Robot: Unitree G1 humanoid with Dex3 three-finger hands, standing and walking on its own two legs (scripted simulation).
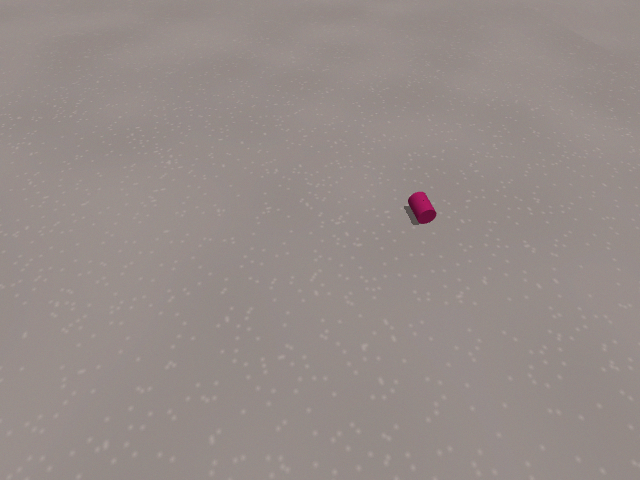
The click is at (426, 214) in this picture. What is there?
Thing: lying can
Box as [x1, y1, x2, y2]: [408, 192, 435, 223]
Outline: 416,192 409,197 408,202 417,220 421,223 428,222 435,216 435,211 423,192
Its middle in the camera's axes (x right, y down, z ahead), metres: +0.44 -0.14 +1.73
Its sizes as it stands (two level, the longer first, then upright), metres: 0.118 0.086 0.086
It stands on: the floor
